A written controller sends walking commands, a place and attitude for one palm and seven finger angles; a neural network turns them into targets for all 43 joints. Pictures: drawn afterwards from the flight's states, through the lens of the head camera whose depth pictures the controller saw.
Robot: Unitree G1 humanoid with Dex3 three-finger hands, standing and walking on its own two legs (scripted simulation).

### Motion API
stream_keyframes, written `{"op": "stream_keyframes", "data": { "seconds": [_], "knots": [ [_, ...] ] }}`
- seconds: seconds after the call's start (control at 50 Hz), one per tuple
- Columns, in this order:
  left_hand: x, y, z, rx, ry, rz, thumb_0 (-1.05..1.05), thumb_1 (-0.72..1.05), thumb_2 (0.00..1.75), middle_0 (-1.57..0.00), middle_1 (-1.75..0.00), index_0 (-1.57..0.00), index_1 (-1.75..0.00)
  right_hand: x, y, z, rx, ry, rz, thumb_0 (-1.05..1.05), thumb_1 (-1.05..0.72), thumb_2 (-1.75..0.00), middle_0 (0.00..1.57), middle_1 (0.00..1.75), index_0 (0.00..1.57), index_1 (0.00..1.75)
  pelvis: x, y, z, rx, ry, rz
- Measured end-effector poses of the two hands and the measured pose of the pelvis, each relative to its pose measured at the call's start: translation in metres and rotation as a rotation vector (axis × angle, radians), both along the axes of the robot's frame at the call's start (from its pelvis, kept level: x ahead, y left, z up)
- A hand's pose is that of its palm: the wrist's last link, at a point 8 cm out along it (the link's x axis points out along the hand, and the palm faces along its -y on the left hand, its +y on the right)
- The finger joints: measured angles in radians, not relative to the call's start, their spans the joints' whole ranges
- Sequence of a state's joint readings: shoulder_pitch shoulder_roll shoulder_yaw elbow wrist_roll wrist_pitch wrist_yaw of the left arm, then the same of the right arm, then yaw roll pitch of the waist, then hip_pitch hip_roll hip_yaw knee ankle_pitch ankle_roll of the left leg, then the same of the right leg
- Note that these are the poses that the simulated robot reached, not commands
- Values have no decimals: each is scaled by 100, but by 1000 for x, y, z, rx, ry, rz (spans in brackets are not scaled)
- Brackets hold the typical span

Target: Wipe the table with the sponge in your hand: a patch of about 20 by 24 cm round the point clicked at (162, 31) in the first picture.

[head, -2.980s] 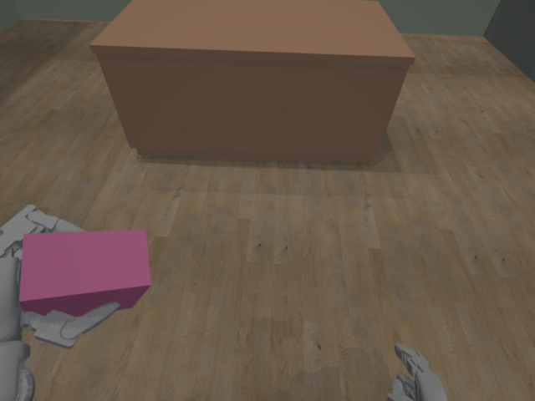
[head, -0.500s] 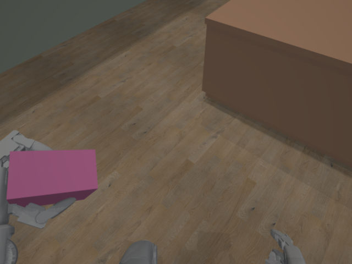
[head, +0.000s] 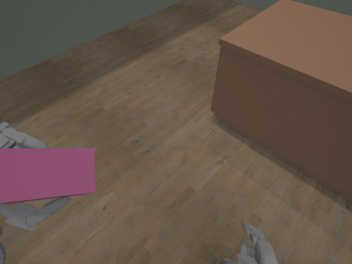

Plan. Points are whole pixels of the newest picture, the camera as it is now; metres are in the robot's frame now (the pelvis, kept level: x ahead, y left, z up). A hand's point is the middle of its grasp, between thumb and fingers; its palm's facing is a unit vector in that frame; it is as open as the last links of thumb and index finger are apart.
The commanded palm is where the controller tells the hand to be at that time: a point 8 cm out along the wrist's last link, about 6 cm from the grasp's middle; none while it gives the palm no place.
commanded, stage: walk to a spot facing it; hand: left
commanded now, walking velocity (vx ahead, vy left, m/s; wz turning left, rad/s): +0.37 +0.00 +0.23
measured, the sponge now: (60, 175) +0.22 +0.20 +0.18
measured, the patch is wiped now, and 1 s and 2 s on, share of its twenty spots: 0.00 0.00 0.00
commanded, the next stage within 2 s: none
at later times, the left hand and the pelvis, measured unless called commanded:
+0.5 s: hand (62, 118) +0.34 +0.25 +0.18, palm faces +0.53 -0.76 -0.38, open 10.5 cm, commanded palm +0.27 +0.28 +0.18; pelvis +0.14 -0.02 -0.01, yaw +7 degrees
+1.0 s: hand (98, 87) +0.43 +0.21 +0.18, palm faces +0.57 -0.69 -0.45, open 10.5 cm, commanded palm +0.36 +0.24 +0.18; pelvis +0.28 -0.07 +0.00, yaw +15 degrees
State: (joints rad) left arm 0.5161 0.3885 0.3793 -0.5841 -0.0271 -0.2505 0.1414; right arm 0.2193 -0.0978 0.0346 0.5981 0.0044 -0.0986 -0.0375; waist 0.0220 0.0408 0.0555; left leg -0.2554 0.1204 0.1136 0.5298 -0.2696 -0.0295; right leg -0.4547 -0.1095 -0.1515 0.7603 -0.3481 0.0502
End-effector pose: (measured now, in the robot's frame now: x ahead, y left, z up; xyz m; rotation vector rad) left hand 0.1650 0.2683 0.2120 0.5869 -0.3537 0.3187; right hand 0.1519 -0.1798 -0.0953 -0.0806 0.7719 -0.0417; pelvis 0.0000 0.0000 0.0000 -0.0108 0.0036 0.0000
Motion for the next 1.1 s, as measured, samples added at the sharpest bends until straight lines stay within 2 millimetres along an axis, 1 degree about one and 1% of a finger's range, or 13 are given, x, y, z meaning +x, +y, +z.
{"op": "stream_keyframes", "data": {
  "seconds": [0.08,0.14,0.24,0.32,0.42,0.52,0.62,0.7,0.78,0.84,0.98,1.04,1.1],
  "knots": [
    [16,-9,-11,29,4,94,-1,-52,99,-68,-135,-69,-135,24,-24,-27,-7,41,36,1,-90,-90,20,30,20,30,24,-22,-17,13,-16,41],
    [30,-13,-23,-51,23,136,-1,-52,99,-68,-135,-69,-135,42,-51,-33,-63,89,59,1,-90,-90,20,30,20,30,37,-29,-15,20,-33,63],
    [52,-22,-24,-88,61,129,-1,-52,99,-68,-135,-69,-135,74,-91,-7,-161,92,29,2,-91,-90,20,30,20,30,63,-35,-1,39,-19,91],
    [69,-20,-15,-66,41,110,-1,-52,99,-68,-135,-69,-135,103,-107,17,-233,56,19,2,-91,-90,20,30,20,30,87,-35,4,44,-2,105],
    [93,0,-15,-61,-49,125,-1,-52,99,-68,-135,-69,-135,146,-101,26,-292,-3,17,2,-91,-90,19,30,20,30,122,-22,-8,25,-5,104],
    [132,15,-27,-87,-64,147,-1,-52,99,-68,-135,-69,-135,182,-67,18,-200,-42,21,1,-91,-90,19,30,19,30,145,-20,-13,24,-19,123],
    [152,-4,-15,-72,-13,124,-1,-52,99,-68,-135,-69,-135,204,-31,15,-68,-33,84,1,-91,-90,20,30,20,30,171,-30,-1,4,3,130],
    [160,-23,-3,-14,16,134,-1,-52,99,-68,-135,-69,-135,221,-22,3,-6,0,133,1,-90,-90,20,30,20,30,198,-43,1,-1,3,144],
    [175,-32,-9,38,21,218,-1,-52,99,-68,-135,-69,-135,249,-35,-24,6,33,177,1,-90,-90,20,30,20,30,225,-61,-15,15,-14,180],
    [188,-32,-20,-28,29,272,-1,-52,99,-68,-135,-69,-135,271,-55,-33,-47,78,212,1,-90,-90,20,30,20,30,237,-66,-15,22,-29,207],
    [213,-34,-21,-85,71,286,-1,-52,99,-68,-136,-69,-135,324,-99,2,-184,67,189,2,-91,-90,20,30,20,30,273,-70,3,43,-9,263],
    [221,-30,-16,-70,55,282,-1,-52,99,-68,-136,-69,-135,347,-105,18,-237,39,191,2,-91,-90,20,30,20,30,290,-66,5,45,1,275],
    [229,-18,-14,-65,12,295,-1,-52,99,-68,-136,-69,-135,370,-100,26,-277,11,197,2,-91,-90,19,30,20,30,307,-57,2,40,0,283]
  ]
}}
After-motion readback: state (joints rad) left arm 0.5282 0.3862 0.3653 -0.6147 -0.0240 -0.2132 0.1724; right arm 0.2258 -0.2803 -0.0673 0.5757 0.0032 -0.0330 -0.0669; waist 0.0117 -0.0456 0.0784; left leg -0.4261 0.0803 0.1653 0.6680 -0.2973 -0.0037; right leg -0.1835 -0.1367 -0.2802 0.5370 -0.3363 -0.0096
